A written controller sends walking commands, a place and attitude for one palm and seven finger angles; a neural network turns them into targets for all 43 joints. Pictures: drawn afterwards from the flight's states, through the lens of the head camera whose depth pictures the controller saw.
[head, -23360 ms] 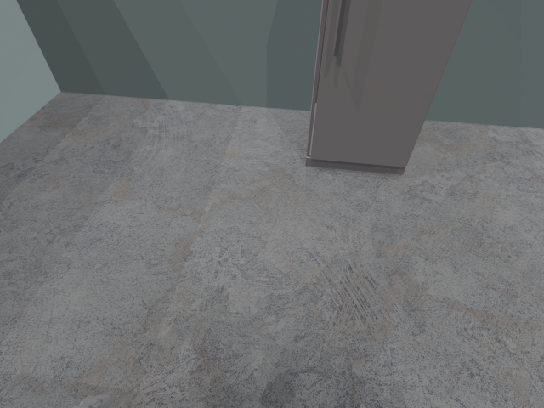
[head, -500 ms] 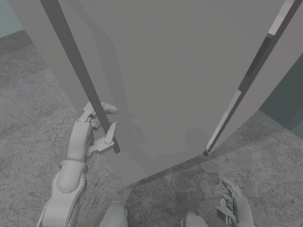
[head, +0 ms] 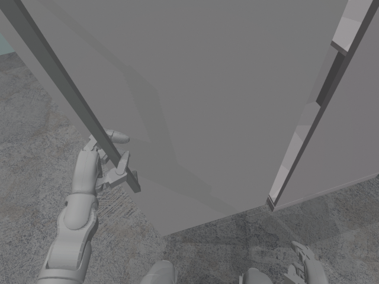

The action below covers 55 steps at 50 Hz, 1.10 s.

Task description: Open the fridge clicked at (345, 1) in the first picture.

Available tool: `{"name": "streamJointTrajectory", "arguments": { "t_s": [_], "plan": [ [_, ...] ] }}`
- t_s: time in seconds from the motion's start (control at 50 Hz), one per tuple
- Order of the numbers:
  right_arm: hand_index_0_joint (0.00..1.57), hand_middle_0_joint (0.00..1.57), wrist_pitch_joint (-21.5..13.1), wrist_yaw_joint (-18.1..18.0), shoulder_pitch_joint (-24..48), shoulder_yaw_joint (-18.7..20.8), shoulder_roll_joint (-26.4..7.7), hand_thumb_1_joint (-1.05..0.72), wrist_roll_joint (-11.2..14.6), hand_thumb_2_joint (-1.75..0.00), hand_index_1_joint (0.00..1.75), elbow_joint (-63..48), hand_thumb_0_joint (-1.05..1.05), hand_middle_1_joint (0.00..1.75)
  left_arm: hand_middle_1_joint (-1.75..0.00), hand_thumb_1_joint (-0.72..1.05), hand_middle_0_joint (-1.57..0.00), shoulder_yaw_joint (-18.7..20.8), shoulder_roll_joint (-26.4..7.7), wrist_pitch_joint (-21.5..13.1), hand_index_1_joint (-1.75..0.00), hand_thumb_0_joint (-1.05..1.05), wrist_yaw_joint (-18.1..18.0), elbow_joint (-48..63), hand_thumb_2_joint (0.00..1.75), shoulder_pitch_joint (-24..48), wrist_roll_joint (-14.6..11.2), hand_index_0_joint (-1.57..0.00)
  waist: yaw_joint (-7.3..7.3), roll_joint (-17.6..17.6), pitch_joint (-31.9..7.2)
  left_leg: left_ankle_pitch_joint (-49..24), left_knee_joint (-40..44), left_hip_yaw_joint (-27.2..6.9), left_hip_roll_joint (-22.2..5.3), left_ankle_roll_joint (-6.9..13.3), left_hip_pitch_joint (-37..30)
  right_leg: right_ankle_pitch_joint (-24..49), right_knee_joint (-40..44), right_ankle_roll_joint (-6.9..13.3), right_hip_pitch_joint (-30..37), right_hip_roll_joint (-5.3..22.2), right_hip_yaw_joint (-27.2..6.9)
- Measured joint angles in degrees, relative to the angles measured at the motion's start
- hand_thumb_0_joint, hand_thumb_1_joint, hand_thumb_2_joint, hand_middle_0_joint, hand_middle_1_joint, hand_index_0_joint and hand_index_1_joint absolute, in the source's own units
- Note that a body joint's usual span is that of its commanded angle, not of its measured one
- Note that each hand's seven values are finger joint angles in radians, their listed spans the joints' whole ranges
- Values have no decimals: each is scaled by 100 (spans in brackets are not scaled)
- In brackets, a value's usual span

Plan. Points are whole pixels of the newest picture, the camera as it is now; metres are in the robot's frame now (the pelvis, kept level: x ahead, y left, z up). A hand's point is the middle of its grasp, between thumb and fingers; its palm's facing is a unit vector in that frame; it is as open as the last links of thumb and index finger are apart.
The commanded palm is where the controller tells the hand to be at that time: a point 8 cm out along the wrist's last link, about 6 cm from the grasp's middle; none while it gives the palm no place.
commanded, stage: stop walking and hold the door back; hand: left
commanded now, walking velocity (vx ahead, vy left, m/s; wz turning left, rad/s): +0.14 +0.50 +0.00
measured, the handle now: (98, 124) +0.34 +0.19 +0.18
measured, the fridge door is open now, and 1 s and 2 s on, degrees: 89 83 83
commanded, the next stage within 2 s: loosen the grip on the handle in 1.56 s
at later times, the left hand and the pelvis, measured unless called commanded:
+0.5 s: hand (121, 156) +0.32 +0.17 +0.11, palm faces +0.24 -0.93 -0.28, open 5.5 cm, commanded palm +0.30 +0.24 +0.10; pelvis -0.11 -0.07 +0.03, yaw +1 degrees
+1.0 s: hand (118, 142) +0.35 +0.18 +0.12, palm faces +0.37 -0.91 -0.20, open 5.6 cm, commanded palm +0.31 +0.26 +0.10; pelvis -0.08 -0.10 +0.03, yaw -1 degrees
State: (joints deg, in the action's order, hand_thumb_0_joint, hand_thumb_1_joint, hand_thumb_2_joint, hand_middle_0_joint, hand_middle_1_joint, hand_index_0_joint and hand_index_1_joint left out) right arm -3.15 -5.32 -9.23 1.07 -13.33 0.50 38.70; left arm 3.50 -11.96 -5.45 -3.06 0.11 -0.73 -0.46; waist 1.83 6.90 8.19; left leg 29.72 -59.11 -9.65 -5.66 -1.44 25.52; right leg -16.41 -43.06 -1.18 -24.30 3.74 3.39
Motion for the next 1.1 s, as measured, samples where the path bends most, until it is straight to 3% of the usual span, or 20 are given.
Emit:
{"name": "streamJointTrajectory", "arguments": {
  "t_s": [0.06, 0.14, 0.2, 0.34, 0.42, 0.46, 0.48, 0.5, 0.52, 0.56, 0.6, 0.64, 0.68, 0.7, 0.72, 0.78, 0.84, 0.96, 1.1],
  "plan": [
    [20, 20, 150, -74, 275, 76, -232, -90, -19, -90, 30, 192, 1, 30, -137, 62, -43, 125, -164, -52, -140, -9, 11, -1113, 81, 392, -49, -39, -145, -29, -123, -449, -1377, 423, 608, -44, 333, 152, 208, 130, 106, 160, -25],
    [20, 20, 279, -57, 333, 103, -380, -90, 18, -90, 29, 162, 1, 29, -138, 62, -44, 296, -383, -219, -140, -9, 73, -2591, 81, 1018, -101, -42, -406, -152, -294, -852, -1399, 882, 883, -121, 313, 541, 819, 234, 364, 298, 106],
    [20, 20, 333, 29, 220, 116, -435, -91, 37, -90, 29, 145, 1, 29, -139, 62, -45, 463, -472, -320, -140, -7, 94, -3512, 80, 1566, -113, -43, -491, -354, -394, -902, -994, 987, 926, -114, 163, 786, 1189, 293, 459, 342, 236],
    [20, 20, 343, 187, -180, 199, -579, -90, 26, -90, 29, 251, 1, 29, -139, 65, -44, 916, -644, -655, -140, -2, 70, -5060, 81, 2765, 37, -45, -487, -725, -441, -603, 169, 1229, 906, 25, -375, 1059, 2044, 293, 390, 226, 372],
    [20, 20, 330, 205, -386, 190, -574, -90, -1, -90, 29, 301, 1, 29, -139, 66, -44, 1159, -936, -808, -140, 1, 127, -5577, 82, 3335, 175, -46, -542, -958, -351, -82, 1475, 1611, 961, 202, -1084, 1348, 2628, 260, 348, 111, 370],
    [20, 20, 318, 196, -500, 160, -607, -90, -17, -90, 29, 269, 1, 29, -139, 66, -44, 1268, -1129, -884, -140, 2, 173, -5786, 82, 3584, 192, -46, -602, -948, -334, 80, 2569, 1747, 955, 372, -1636, 1312, 2632, 125, 190, -12, 433],
    [20, 20, 311, 185, -590, 142, -700, -90, -37, -90, 29, 177, 1, 29, -139, 67, -44, 1339, -1208, -918, -140, 3, 217, -5879, 83, 3716, 175, -46, -646, -777, -328, 166, 3192, 1670, 868, 521, -1915, 999, 2302, -19, -51, -142, 539],
    [20, 20, 292, 164, -637, 151, -747, -90, -66, -90, 29, 129, 1, 29, -139, 67, -45, 1406, -1306, -932, -140, 2, 263, -5960, 83, 3877, 147, -46, -721, -651, -263, -131, 3520, 1522, 781, 684, -1961, 400, 1456, -129, -446, -220, 540],
    [20, 20, 284, 144, -651, 171, -697, -90, -64, -90, 29, 153, 1, 29, -139, 67, -45, 1497, -1393, -888, -140, 2, 267, -6021, 82, 4041, 150, -46, -784, -680, -104, -797, 3441, 1518, 758, 712, -1879, -72, 343, -87, -775, -244, 283],
    [20, 20, 307, 116, -805, 186, -567, -90, 12, -90, 29, 262, 1, 29, -139, 68, -45, 1693, -1416, -796, -140, 3, 223, -6089, 81, 4213, 151, -46, -782, -689, 59, -1127, 3239, 1530, 722, 554, -1841, -449, -1350, 18, -1091, -307, -104],
    [20, 20, 337, 65, -1021, 125, -472, -90, 79, -90, 29, 449, 1, 29, -139, 70, -45, 1712, -1452, -753, -140, 3, 203, -6342, 81, 4276, 195, -46, -790, -546, -85, -1065, 3225, 1472, 622, 444, -1756, -485, -1884, 31, -1072, -302, -185],
    [20, 20, 308, 3, -1230, 28, -373, -90, 122, -90, 29, 623, 1, 29, -139, 71, -44, 1627, -1544, -632, -140, 2, 222, -6655, 81, 4427, 183, -46, -741, -420, -199, -996, 3181, 1414, 500, 299, -1686, -560, -1289, 23, -648, -258, -166],
    [20, 20, 285, -11, -1395, -82, -269, -90, 147, -90, 29, 722, 1, 29, -139, 71, -44, 1626, -1678, -563, -140, 2, 274, -6878, 81, 4531, 154, -46, -642, -394, -285, -834, 2929, 1424, 387, 139, -1582, -453, -105, 33, 11, -238, -111],
    [20, 20, 278, 5, -1470, -130, -221, -90, 176, -90, 29, 729, 1, 29, -139, 70, -44, 1635, -1761, -533, -140, 2, 296, -6951, 81, 4584, 154, -46, -619, -419, -330, -678, 2622, 1415, 348, 85, -1451, -136, 564, 74, 403, -221, -79],
    [20, 20, 289, 32, -1428, -148, -209, -90, 209, -90, 30, 759, 1, 29, -139, 70, -44, 1685, -1836, -534, -140, 2, 286, -6979, 81, 4619, 174, -46, -619, -370, -285, -538, 2090, 1372, 256, 91, -1217, -165, 816, 263, 569, -296, -30],
    [20, 20, 357, 85, -979, -69, -290, -90, 299, -90, 30, 833, 1, 30, -138, 71, -42, 2030, -1935, -472, -140, 1, 223, -7027, 81, 4604, 142, -46, -807, -199, 72, -199, 5, 917, 340, 94, -359, -210, 734, 360, 728, -421, 41],
    [20, 20, 234, 120, -664, -111, -411, -90, 306, -90, 30, 787, 1, 30, -137, 71, -40, 2264, -2031, -295, -140, 0, 261, -7246, 81, 4613, 80, -46, -893, -311, 154, -415, -759, 888, 410, 51, 272, -70, 1001, 302, 966, -341, -70],
    [20, 20, -48, 121, -337, -156, -770, -90, 231, -90, 30, 529, 1, 29, -136, 67, -40, 2564, -2069, -295, -140, -2, 442, -7631, 81, 4545, 43, -46, -918, -422, 66, -1293, -76, 950, 253, -11, 704, 94, 1429, 187, 1272, -175, -250],
    [20, 20, -167, -53, -475, -43, -895, -90, 203, -90, 29, 243, 1, 29, -138, 58, -43, 2369, -1691, -286, -140, -4, 448, -7133, 80, 4308, 49, -47, -717, -447, -164, -1754, 1664, 1187, 239, 10, -138, -134, 1278, -2, 1405, -134, -363]
  ]
}}
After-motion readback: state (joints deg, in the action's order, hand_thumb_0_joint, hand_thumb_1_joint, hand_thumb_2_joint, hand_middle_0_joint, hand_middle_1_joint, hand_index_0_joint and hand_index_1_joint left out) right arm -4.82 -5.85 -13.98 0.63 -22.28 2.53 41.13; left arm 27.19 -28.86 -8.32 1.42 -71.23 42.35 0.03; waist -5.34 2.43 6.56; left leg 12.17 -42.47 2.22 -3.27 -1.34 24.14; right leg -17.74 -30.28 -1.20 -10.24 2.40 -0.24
